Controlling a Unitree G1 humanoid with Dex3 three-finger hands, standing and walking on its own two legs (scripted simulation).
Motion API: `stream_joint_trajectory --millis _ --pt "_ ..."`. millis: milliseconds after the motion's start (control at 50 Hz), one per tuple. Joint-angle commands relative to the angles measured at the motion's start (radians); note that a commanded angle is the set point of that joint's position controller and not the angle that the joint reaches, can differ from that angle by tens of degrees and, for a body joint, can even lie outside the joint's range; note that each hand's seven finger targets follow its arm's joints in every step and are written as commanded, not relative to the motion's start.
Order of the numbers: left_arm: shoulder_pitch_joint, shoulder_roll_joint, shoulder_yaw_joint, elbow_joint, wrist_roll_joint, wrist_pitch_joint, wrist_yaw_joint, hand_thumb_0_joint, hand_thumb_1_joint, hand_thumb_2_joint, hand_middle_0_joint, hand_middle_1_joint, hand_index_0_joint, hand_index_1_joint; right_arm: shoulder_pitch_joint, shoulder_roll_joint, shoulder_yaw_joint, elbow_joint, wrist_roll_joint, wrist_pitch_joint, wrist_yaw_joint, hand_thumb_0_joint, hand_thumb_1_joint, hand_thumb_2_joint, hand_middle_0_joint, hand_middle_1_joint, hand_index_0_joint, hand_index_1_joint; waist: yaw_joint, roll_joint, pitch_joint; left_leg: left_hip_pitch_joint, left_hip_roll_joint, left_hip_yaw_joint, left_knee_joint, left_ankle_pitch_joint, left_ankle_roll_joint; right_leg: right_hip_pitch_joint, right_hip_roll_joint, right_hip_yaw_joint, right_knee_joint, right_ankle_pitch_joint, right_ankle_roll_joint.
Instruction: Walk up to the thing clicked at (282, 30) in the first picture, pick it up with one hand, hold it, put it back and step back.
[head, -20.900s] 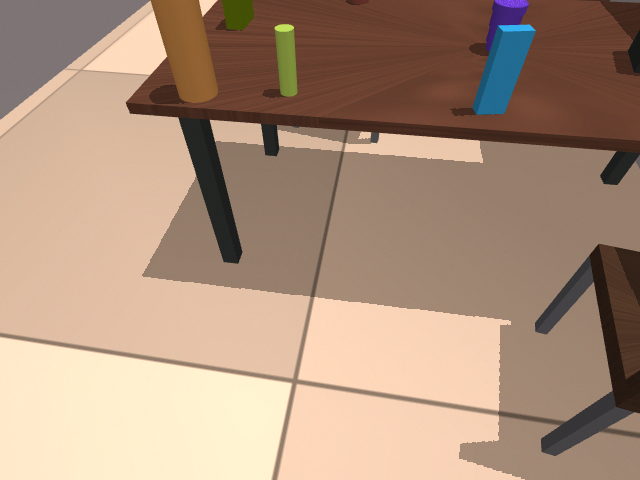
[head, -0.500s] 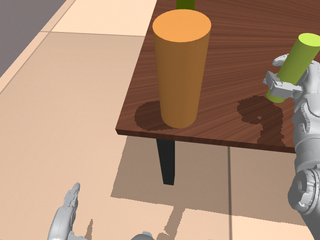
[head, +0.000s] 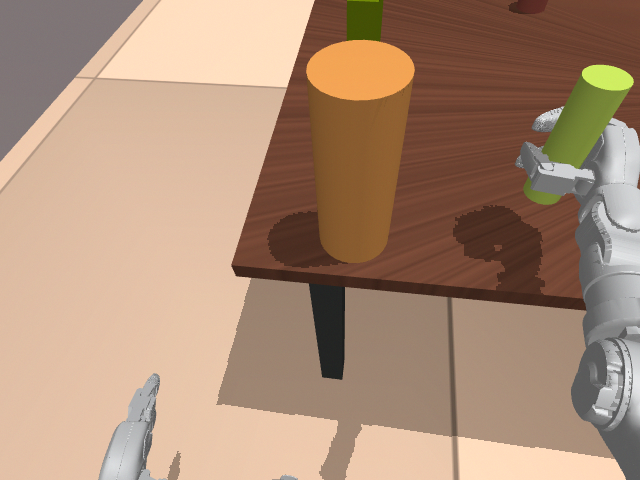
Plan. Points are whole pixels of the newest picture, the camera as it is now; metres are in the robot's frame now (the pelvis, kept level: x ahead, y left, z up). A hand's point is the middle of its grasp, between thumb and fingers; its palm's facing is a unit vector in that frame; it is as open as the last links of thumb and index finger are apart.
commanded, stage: lift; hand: right
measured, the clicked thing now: (569, 142) +0.49 -0.21 +0.16
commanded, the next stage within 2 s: hold in 1.24 s
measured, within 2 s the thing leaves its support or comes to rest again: neither
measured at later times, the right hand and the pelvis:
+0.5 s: hand (585, 148) +0.43 -0.19 +0.20, palm faces +0.12 +0.99 -0.02, open 5.8 cm; pelvis +0.02 +0.00 +0.02, yaw -1 degrees
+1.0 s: hand (623, 169) +0.36 -0.18 +0.24, palm faces +0.13 +0.99 -0.03, open 5.8 cm; pelvis +0.00 +0.01 +0.02, yaw -2 degrees
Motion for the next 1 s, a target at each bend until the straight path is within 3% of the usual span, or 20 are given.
stream_joint_trajectory --millis 0,80,100,120,160,180,200,220,260,340,380,440,460,580,600,640,680,780,940,980 --pt "-0.010 0.107 0.040 -0.134 -0.007 -0.054 0.003 0.000 -0.535 0.045 -0.048 -0.057 -0.053 -0.051 -0.492 -0.219 -0.007 -0.321 0.034 -0.062 0.006 0.000 -0.578 -1.338 1.403 1.454 1.413 1.454 -0.031 -0.141 -0.488 0.180 -0.016 0.054 -0.075 0.378 0.023 0.362 0.022 -0.006 -0.087 0.412 -0.010" --pt "-0.036 0.154 0.090 -0.119 -0.012 -0.051 0.015 0.000 -0.531 0.042 -0.046 -0.055 -0.052 -0.049 -0.461 -0.229 -0.023 -0.350 0.047 -0.033 -0.012 0.000 -0.577 -1.327 1.403 1.448 1.411 1.448 -0.035 -0.094 -0.440 0.208 -0.013 0.054 -0.106 0.343 0.019 0.348 0.024 -0.011 -0.118 0.341 -0.019" --pt "-0.052 0.128 0.060 -0.141 -0.015 -0.053 0.014 0.000 -0.533 0.043 -0.046 -0.056 -0.052 -0.050 -0.445 -0.198 0.000 -0.380 0.051 -0.029 -0.013 0.000 -0.601 -1.322 1.403 1.440 1.409 1.441 -0.044 -0.086 -0.423 0.224 -0.011 0.053 -0.115 0.333 0.017 0.345 0.027 -0.016 -0.126 0.322 -0.022" --pt "-0.045 0.154 0.093 -0.142 -0.018 -0.053 0.019 0.000 -0.533 0.044 -0.046 -0.056 -0.051 -0.050 -0.459 -0.208 -0.008 -0.437 0.056 -0.027 -0.016 0.000 -0.595 -1.315 1.398 1.434 1.404 1.434 -0.044 -0.088 -0.454 0.235 -0.011 0.054 -0.115 0.342 0.018 0.369 0.026 -0.014 -0.133 0.333 -0.021" --pt "-0.023 0.114 0.053 -0.147 -0.021 -0.052 0.019 0.000 -0.532 0.044 -0.043 -0.054 -0.048 -0.048 -0.398 -0.162 0.018 -0.460 0.063 -0.010 -0.014 0.000 -0.602 -1.302 1.400 1.425 1.403 1.426 -0.058 -0.062 -0.431 0.257 -0.008 0.056 -0.124 0.361 0.015 0.377 0.028 -0.018 -0.136 0.354 -0.023" --pt "-0.026 0.127 0.067 -0.154 -0.025 -0.050 0.023 0.000 -0.531 0.043 -0.043 -0.054 -0.049 -0.048 -0.396 -0.194 0.002 -0.514 0.067 0.000 -0.015 0.000 -0.601 -1.304 1.402 1.429 1.406 1.429 -0.073 -0.054 -0.444 0.285 -0.002 0.052 -0.125 0.379 0.011 0.378 0.031 -0.021 -0.135 0.359 -0.026" --pt "0.005 0.142 0.089 -0.137 -0.028 -0.048 0.028 0.000 -0.532 0.044 -0.043 -0.052 -0.048 -0.047 -0.334 -0.166 0.009 -0.491 0.074 0.020 -0.011 0.000 -0.585 -1.300 1.393 1.424 1.398 1.424 -0.062 -0.016 -0.421 0.298 0.000 0.052 -0.124 0.417 0.007 0.376 0.032 -0.022 -0.136 0.381 -0.030" --pt "-0.004 0.119 0.066 -0.151 -0.030 -0.047 0.025 0.000 -0.533 0.045 -0.041 -0.052 -0.046 -0.047 -0.345 -0.147 0.029 -0.567 0.077 0.031 -0.008 0.000 -0.582 -1.293 1.396 1.421 1.400 1.421 -0.075 -0.027 -0.428 0.312 0.002 0.053 -0.123 0.430 0.009 0.389 0.033 -0.023 -0.145 0.397 -0.028" --pt "-0.006 0.175 0.122 -0.174 -0.034 -0.044 0.036 0.000 -0.532 0.042 -0.042 -0.052 -0.047 -0.047 -0.333 -0.172 0.006 -0.637 0.088 0.062 -0.010 0.000 -0.585 -1.295 1.396 1.423 1.401 1.423 -0.075 -0.019 -0.437 0.312 0.004 0.053 -0.128 0.449 0.006 0.434 0.032 -0.022 -0.148 0.421 -0.030" --pt "0.032 0.082 0.054 -0.093 -0.038 -0.035 0.023 0.000 -0.535 0.046 -0.040 -0.051 -0.043 -0.047 -0.249 -0.079 0.053 -0.680 0.101 0.144 -0.008 0.000 -0.601 -1.282 1.390 1.409 1.392 1.409 -0.099 -0.037 -0.289 0.293 0.012 0.054 -0.157 0.424 0.004 0.404 0.035 -0.026 -0.171 0.400 -0.032" --pt "0.010 0.087 0.062 -0.082 -0.038 -0.035 0.019 0.000 -0.534 0.046 -0.040 -0.050 -0.042 -0.046 -0.210 -0.071 0.053 -0.733 0.108 0.179 -0.003 0.000 -0.604 -1.286 1.394 1.414 1.395 1.414 -0.101 -0.031 -0.274 0.300 0.017 0.050 -0.167 0.416 0.002 0.406 0.037 -0.029 -0.182 0.383 -0.035" --pt "-0.006 0.154 0.124 -0.098 -0.038 -0.035 0.018 0.000 -0.540 0.049 -0.040 -0.049 -0.041 -0.047 -0.179 -0.079 0.046 -0.813 0.108 0.237 -0.004 0.000 -0.628 -1.299 1.407 1.425 1.408 1.425 -0.095 -0.024 -0.306 0.304 0.017 0.051 -0.175 0.434 0.000 0.456 0.035 -0.025 -0.184 0.414 -0.034" --pt "-0.001 0.127 0.101 -0.083 -0.038 -0.035 0.016 0.000 -0.538 0.048 -0.039 -0.048 -0.040 -0.047 -0.192 -0.055 0.066 -0.860 0.110 0.252 -0.003 0.000 -0.618 -1.304 1.415 1.435 1.417 1.435 -0.097 -0.025 -0.285 0.310 0.017 0.056 -0.175 0.434 0.000 0.451 0.035 -0.024 -0.188 0.414 -0.033" --pt "-0.055 0.142 0.119 -0.130 -0.048 -0.038 0.019 0.000 -0.540 0.050 -0.037 -0.046 -0.037 -0.045 -0.158 -0.083 0.025 -1.036 0.128 0.324 -0.022 0.000 -0.665 -1.295 1.433 1.431 1.430 1.431 -0.114 0.014 -0.352 0.370 0.015 0.066 -0.182 0.446 0.001 0.512 0.034 -0.015 -0.198 0.443 -0.030" --pt "-0.069 0.158 0.138 -0.101 -0.050 -0.037 0.024 0.000 -0.543 0.051 -0.036 -0.045 -0.035 -0.045 -0.154 -0.080 0.023 -1.060 0.133 0.333 -0.028 0.000 -0.680 -1.291 1.435 1.427 1.430 1.427 -0.124 0.001 -0.319 0.356 0.013 0.069 -0.186 0.411 0.004 0.504 0.034 -0.013 -0.208 0.420 -0.027" --pt "-0.046 0.111 0.092 -0.063 -0.048 -0.036 0.018 0.000 -0.539 0.049 -0.035 -0.046 -0.035 -0.046 -0.113 -0.051 0.040 -1.067 0.130 0.360 -0.040 0.000 -0.662 -1.296 1.433 1.433 1.430 1.433 -0.130 -0.004 -0.267 0.354 0.012 0.070 -0.198 0.369 0.006 0.486 0.034 -0.014 -0.223 0.379 -0.025" --pt "-0.069 0.105 0.092 -0.048 -0.050 -0.033 0.016 0.000 -0.537 0.049 -0.034 -0.045 -0.034 -0.045 -0.095 -0.050 0.044 -1.083 0.128 0.387 -0.044 0.000 -0.669 -1.308 1.446 1.448 1.443 1.448 -0.133 -0.026 -0.249 0.347 0.015 0.067 -0.210 0.344 0.007 0.481 0.035 -0.015 -0.236 0.355 -0.025" --pt "-0.081 0.141 0.132 0.032 -0.048 -0.041 0.010 0.000 -0.533 0.043 -0.036 -0.045 -0.037 -0.043 -0.046 -0.051 0.033 -1.105 0.131 0.454 -0.029 0.000 -0.635 -1.330 1.446 1.468 1.448 1.468 -0.119 -0.027 -0.192 0.334 0.017 0.069 -0.235 0.312 0.005 0.475 0.038 -0.013 -0.261 0.310 -0.030" --pt "-0.153 0.090 0.066 0.004 -0.050 -0.079 0.012 0.000 -0.544 0.047 -0.036 -0.042 -0.034 -0.043 -0.022 -0.055 0.012 -1.214 0.147 0.506 -0.025 0.000 -0.660 -1.319 1.446 1.456 1.447 1.456 -0.145 0.012 -0.237 0.386 0.018 0.074 -0.254 0.295 0.004 0.510 0.042 -0.006 -0.272 0.300 -0.032" --pt "-0.138 0.138 0.119 0.030 -0.049 -0.081 0.021 0.000 -0.538 0.044 -0.035 -0.042 -0.035 -0.042 -0.011 -0.058 0.007 -1.220 0.149 0.523 -0.030 0.000 -0.662 -1.313 1.446 1.452 1.445 1.452 -0.135 0.008 -0.228 0.374 0.017 0.076 -0.254 0.305 0.005 0.528 0.039 -0.005 -0.277 0.313 -0.030"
